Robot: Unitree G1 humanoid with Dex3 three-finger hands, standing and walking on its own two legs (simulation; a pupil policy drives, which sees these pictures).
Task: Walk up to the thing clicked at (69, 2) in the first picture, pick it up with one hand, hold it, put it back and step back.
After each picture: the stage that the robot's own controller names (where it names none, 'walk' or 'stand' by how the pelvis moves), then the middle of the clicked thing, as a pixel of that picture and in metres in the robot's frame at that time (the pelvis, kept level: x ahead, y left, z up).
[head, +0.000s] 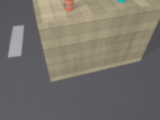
stand; (68, 1) +1.09 +0.10 -0.04
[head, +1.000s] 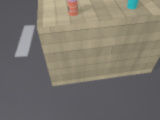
rise first; (72, 5) +1.00 +0.11 -0.03
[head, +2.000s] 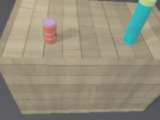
walk; (49, 31) +0.65 +0.17 -0.01
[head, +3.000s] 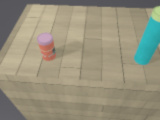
stand; (47, 47) +0.54 +0.19 -0.01
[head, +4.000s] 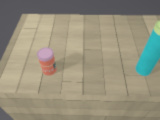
stand; (47, 62) +0.48 +0.17 -0.04
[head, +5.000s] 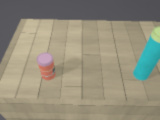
stand; (46, 66) +0.47 +0.16 -0.05
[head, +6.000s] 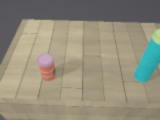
stand; (47, 67) +0.47 +0.16 -0.05
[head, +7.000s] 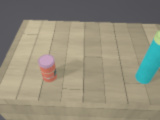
stand; (48, 68) +0.46 +0.16 -0.05
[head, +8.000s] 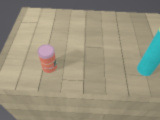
rise first; (47, 59) +0.48 +0.16 -0.04
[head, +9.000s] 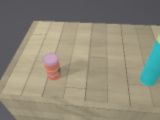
rise first; (52, 67) +0.48 +0.17 -0.04
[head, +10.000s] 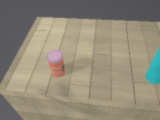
go down; (56, 64) +0.48 +0.16 -0.04
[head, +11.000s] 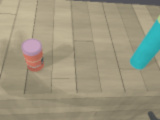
go down; (33, 56) +0.46 +0.15 +0.00
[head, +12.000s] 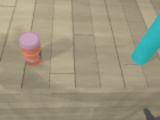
close in; (31, 49) +0.47 +0.16 +0.01
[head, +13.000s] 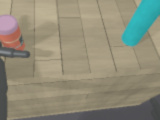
close; (10, 35) +0.49 +0.18 +0.05
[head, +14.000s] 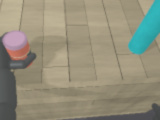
lift; (19, 50) +0.44 +0.17 +0.04
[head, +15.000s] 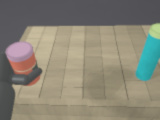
lift; (24, 64) +0.32 +0.18 +0.18
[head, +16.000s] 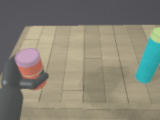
hold; (32, 69) +0.33 +0.16 +0.14
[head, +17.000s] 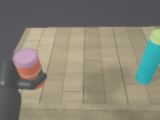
hold; (30, 70) +0.33 +0.16 +0.15
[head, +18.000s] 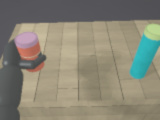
crouch; (30, 52) +0.40 +0.16 +0.14
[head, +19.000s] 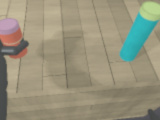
lower; (12, 39) +0.48 +0.19 +0.08
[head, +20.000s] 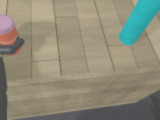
lower; (7, 36) +0.49 +0.18 +0.05
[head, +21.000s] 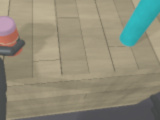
lower; (8, 37) +0.49 +0.18 +0.05
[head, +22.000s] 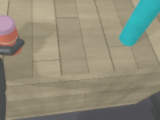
lower; (7, 37) +0.49 +0.18 +0.05
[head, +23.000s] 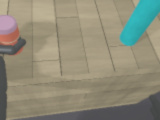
lower; (9, 36) +0.49 +0.17 +0.05
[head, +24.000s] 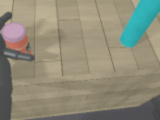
withdraw; (18, 42) +0.48 +0.15 +0.04
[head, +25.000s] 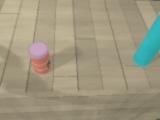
sink last; (40, 58) +0.44 +0.14 +0.01
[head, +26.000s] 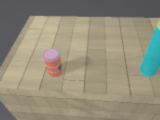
stand; (53, 63) +0.47 +0.16 +0.00
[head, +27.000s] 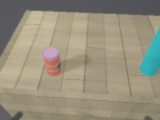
stand; (52, 61) +0.46 +0.15 +0.00
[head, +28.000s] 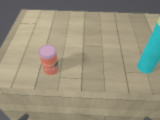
stand; (49, 60) +0.47 +0.15 +0.01
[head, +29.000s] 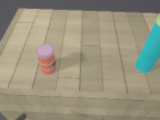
stand; (47, 59) +0.46 +0.15 +0.01
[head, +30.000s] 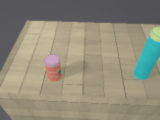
stand; (53, 68) +0.48 +0.14 -0.04
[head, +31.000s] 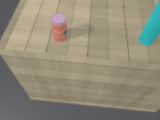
walk; (59, 28) +0.61 +0.11 -0.03
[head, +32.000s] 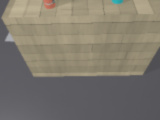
walk; out of the picture +0.90 +0.23 -0.02
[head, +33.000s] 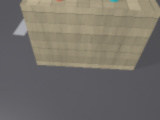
stand; out of the picture +1.16 +0.18 -0.03
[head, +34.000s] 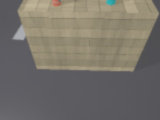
stand; out of the picture +1.14 +0.19 -0.05
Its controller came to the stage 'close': yes
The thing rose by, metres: 0.21
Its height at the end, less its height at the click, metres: +0.00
